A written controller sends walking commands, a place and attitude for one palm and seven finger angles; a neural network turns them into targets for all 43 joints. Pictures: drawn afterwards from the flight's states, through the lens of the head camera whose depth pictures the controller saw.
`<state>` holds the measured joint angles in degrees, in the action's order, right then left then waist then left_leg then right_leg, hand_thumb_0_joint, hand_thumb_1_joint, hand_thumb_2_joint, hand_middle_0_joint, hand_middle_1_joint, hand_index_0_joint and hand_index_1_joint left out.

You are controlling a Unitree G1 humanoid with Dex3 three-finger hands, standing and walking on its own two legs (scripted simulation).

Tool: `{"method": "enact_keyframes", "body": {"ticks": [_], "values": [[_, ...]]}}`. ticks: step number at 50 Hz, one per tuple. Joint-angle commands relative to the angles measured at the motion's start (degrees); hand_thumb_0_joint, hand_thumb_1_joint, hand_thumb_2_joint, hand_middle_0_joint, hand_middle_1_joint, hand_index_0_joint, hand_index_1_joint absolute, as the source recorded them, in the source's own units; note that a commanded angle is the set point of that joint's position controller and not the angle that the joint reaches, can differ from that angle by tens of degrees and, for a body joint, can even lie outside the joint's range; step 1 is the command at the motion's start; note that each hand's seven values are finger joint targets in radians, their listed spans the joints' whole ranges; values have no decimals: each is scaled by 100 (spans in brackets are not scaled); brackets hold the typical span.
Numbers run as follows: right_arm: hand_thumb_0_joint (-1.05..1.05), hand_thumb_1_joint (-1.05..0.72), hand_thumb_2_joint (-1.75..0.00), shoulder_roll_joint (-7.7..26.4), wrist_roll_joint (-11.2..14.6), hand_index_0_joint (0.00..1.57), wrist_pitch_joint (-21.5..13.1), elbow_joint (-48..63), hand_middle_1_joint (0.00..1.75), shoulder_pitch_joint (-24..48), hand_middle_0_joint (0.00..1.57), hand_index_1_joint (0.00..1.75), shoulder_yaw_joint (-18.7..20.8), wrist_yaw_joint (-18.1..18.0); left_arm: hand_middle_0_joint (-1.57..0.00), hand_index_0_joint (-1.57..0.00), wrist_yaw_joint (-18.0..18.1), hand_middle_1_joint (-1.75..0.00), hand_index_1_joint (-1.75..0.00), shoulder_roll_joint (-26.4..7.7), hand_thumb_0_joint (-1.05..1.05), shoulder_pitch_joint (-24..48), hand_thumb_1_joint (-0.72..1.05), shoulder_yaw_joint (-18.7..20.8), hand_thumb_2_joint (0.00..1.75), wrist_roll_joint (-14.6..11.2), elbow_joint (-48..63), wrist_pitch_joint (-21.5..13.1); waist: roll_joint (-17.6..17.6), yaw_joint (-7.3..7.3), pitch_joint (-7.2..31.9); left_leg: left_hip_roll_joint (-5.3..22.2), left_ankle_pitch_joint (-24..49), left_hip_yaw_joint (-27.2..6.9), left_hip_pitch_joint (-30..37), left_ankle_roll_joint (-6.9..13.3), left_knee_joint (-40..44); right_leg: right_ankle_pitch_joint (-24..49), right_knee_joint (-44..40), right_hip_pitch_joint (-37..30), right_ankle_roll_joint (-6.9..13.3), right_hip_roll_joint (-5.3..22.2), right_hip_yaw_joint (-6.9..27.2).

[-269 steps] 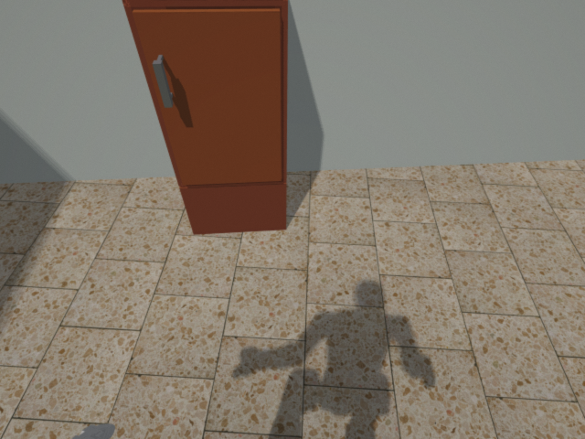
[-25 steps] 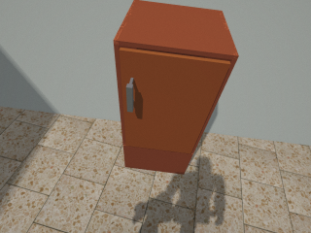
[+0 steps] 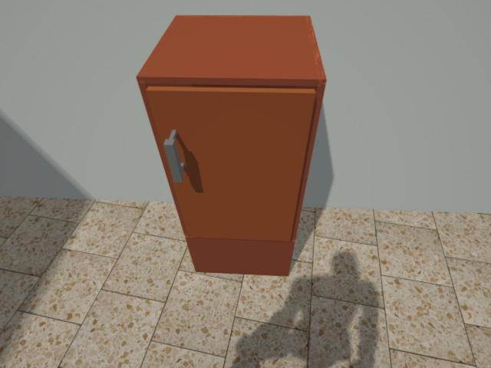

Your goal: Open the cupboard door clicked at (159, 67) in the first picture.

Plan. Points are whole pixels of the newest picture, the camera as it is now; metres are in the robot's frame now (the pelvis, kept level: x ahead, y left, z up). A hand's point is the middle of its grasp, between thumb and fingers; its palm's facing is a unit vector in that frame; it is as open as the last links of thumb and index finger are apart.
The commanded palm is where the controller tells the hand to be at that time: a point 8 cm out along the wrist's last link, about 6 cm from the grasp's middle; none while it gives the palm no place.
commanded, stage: come to a stop and stand still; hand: left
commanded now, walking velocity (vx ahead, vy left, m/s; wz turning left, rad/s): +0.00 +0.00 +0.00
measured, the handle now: (176, 156) +0.61 +0.20 -0.03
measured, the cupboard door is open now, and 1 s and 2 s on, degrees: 0 0 0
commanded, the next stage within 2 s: look again from close up in 0.26 s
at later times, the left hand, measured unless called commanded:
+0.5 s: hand out of the picture -0.01 +0.17 -0.18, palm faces +0.03 -0.99 -0.16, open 7.4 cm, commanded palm none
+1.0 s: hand out of the picture +0.04 +0.24 -0.18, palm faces -0.01 -0.97 -0.23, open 7.4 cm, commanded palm none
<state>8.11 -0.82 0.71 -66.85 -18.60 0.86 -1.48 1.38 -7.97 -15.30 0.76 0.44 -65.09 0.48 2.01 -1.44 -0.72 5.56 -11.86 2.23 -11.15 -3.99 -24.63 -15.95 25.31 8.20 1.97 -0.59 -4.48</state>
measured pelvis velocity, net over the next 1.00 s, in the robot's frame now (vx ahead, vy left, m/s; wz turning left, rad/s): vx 0.02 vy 0.05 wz -0.02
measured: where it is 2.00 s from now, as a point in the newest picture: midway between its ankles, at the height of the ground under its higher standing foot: outside the picture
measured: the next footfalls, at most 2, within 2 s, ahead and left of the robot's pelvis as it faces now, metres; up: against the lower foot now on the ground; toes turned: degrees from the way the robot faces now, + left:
none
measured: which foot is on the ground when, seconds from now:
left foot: down 0.00-1.00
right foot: down 0.00-1.00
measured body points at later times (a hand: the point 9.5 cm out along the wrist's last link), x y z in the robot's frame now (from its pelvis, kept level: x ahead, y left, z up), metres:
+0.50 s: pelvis +0.01 +0.02 -0.01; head +0.03 +0.02 +0.44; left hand -0.01 +0.23 -0.17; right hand +0.02 -0.21 -0.16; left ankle +0.00 +0.14 -0.74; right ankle -0.02 -0.09 -0.74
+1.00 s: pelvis +0.02 +0.05 -0.01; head +0.04 +0.05 +0.44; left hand +0.04 +0.29 -0.16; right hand +0.03 -0.17 -0.16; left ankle +0.00 +0.14 -0.74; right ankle -0.02 -0.09 -0.74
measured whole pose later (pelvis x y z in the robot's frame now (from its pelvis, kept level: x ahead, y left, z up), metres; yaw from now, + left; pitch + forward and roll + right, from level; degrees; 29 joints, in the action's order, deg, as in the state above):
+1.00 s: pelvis +0.02 +0.05 -0.01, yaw -1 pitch +0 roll +0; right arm 9.9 -0.8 -1.5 -61.9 -15.7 -0.8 -1.4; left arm 1.5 -10.7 -14.9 0.1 1.1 -61.6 0.3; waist 0.1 0.2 -1.7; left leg -0.8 -17.3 5.1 -12.0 2.3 -28.9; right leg -18.8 29.2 10.5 -2.6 4.2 -1.8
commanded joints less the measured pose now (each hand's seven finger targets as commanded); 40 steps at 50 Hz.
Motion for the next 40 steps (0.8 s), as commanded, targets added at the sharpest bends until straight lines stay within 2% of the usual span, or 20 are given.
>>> {"method": "enact_keyframes", "body": {"ticks": [1, 5, 7, 10, 17, 18, 19, 20, 21, 22, 23, 24, 25, 26, 27, 30, 31, 33, 36, 40], "values": [[0, -90, -90, 314, -8, 20, -32, 95, 30, -271, 20, 30, 42, -59, -20, -20, 57, -30, -30, -600, 0, -305, 90, 102, 90, -25, 157, -103, -431, 71, -614, 53, 382, -22, 94, 262, 164, 173, -1058, 680, 57, 743, 754], [0, -90, -90, 305, -5, 20, -54, 95, 30, -273, 20, 30, 48, -78, -20, -20, 65, -30, -30, -540, 0, -417, 90, 102, 90, -23, 141, -129, -365, 77, -415, 57, 553, -25, 154, 260, 142, 629, -970, 497, 57, 746, 735], [0, -90, -90, 289, 3, 20, -43, 100, 30, -259, 20, 30, 51, -82, -20, -20, 71, -30, -30, -513, 0, -446, 90, 102, 90, -20, 145, -121, -365, 81, -488, 63, 515, -27, 173, 265, 134, 576, -963, 577, 48, 720, 706], [0, -90, -90, 285, 5, 20, -68, 104, 30, -266, 20, 30, 51, -93, -20, -20, 72, -30, -30, -493, 0, -496, 90, 110, 90, -15, 130, -135, -326, 81, -349, 86, 669, -37, 188, 268, 164, 866, -869, 409, 34, 704, 636], [0, -90, -90, 314, 20, 20, -99, 135, 30, -173, 20, 30, 48, -119, -20, -20, 84, -30, -30, -440, 0, -588, 90, 109, 90, -1, 105, -134, -218, 115, -330, 114, 898, -70, 244, 296, 170, 1358, -693, 291, -4, 680, 524], [0, -90, -90, 469, 63, 20, -192, 645, 30, 719, 20, 30, 73, -39, -20, -20, 316, -30, -30, -644, 0, -1231, 90, 125, 90, 77, -64, -311, -663, 512, -647, -43, -130, 197, -710, 150, -1380, 4445, -721, 335, -490, 1199, 1321], [0, -90, -90, 153, 34, 20, -111, 866, 30, 297, 20, 30, 53, 1, -20, -20, 275, -30, -30, -826, 0, -992, 90, 108, 90, 119, 212, -403, -668, 78, -271, -165, -971, -158, -875, 350, -1640, 4443, -553, 63, -237, 1460, 1234], [0, -90, -90, 143, 52, 20, -115, 866, 30, 163, 20, 30, 61, 23, -20, -20, 243, -30, -30, -748, 0, -757, 90, 88, 90, 142, 327, -399, -675, 32, -96, -120, -1083, -70, -777, 386, -1630, 3520, -484, 161, 211, 1335, 1003], [0, -90, -90, 128, 47, 20, -112, 882, 30, -23, 20, 30, 57, 43, -20, -20, 215, -30, -30, -746, 0, -504, 90, 113, 90, 132, 450, -387, -476, -47, 94, -183, -900, 63, -509, 393, -1281, 2783, -407, 181, 348, 1212, 747], [0, -90, -90, 142, 23, 20, -148, 847, 30, -183, 20, 30, 42, 51, -20, -20, 204, -30, -30, -711, 0, -433, 90, 108, 90, 113, 514, -376, -513, -102, 144, -220, -420, 61, -217, 392, -747, 2095, -231, 305, 334, 1054, 679], [0, -90, -90, 267, 11, 20, -199, 830, 30, -259, 20, 30, 38, 45, -20, -20, 188, -30, -30, -608, 0, -454, 90, 86, 90, 76, 531, -353, -287, -77, 109, -140, 92, -86, -49, 435, -395, 1571, -23, 432, 220, 831, 599], [0, -90, -90, 451, -10, 20, -243, 833, 30, -316, 20, 30, 41, 28, -20, -20, 181, -30, -30, -508, 0, -505, 90, 72, 90, 52, 554, -305, -52, -13, 77, 103, 648, -283, -79, 537, -273, 1065, 122, 506, 111, 622, 487], [0, -90, -90, 579, -28, 20, -262, 836, 30, -310, 20, 30, 44, -1, -20, -20, 173, -30, -30, -431, 0, -608, 90, 60, 90, 59, 557, -275, 91, 62, 74, 233, 1092, -389, -142, 620, -308, 835, 199, 459, 73, 486, 439], [0, -90, -90, 606, -33, 20, -284, 827, 30, -251, 20, 30, 33, -8, -20, -20, 168, -30, -30, -421, 0, -611, 90, 49, 90, 68, 520, -224, 704, 125, -6, 309, 1356, -540, -249, 681, -121, 426, 315, 394, 33, 434, 327], [0, -90, -90, 657, -28, 20, -276, 877, 30, -167, 20, 30, 14, -25, -20, -20, 143, -30, -30, -474, 0, -616, 90, 51, 90, 67, 525, -186, 807, 162, -89, 341, 1397, -623, -293, 736, -2, 159, 361, 380, -3, 366, 249], [0, -90, -90, 697, -14, 20, -251, 946, 30, -15, 20, 30, 9, -46, -20, -20, 103, -30, -30, -502, 0, -569, 90, 17, 90, 70, 505, -133, 36, 204, -417, 228, 692, -619, -523, 757, 135, 119, 175, 439, -32, 406, 320], [0, -90, -90, 693, -18, 20, -255, 945, 30, 15, 20, 30, -3, -41, -20, -20, 92, -30, -30, -506, 0, -532, 90, 10, 90, 80, 499, -132, -92, 212, -524, 194, 577, -593, -571, 750, 171, 204, 128, 464, -43, 452, 343], [0, -90, -90, 745, -20, 20, -260, 924, 30, 5, 20, 30, -15, -31, -20, -20, 79, -30, -30, -595, 0, -488, 90, 13, 90, 66, 530, -120, -113, 189, -420, 148, 440, -588, -472, 735, 249, 238, 133, 444, -62, 483, 360], [0, -90, -90, 794, -20, 20, -279, 887, 30, 23, 20, 30, -10, -29, -20, -20, 72, -30, -30, -673, 0, -410, 90, 23, 90, 74, 567, -107, 116, 205, -366, 154, 547, -620, -407, 755, 376, 237, 161, 397, -87, 494, 331], [0, -90, -90, 850, -15, 20, -293, 836, 30, 37, 20, 30, -19, -33, -20, -20, 63, -30, -30, -752, 0, -388, 90, 20, 90, 61, 548, -111, -53, 199, -134, 143, 866, -543, -160, 747, 302, 457, 144, 343, -101, 556, 358]]}}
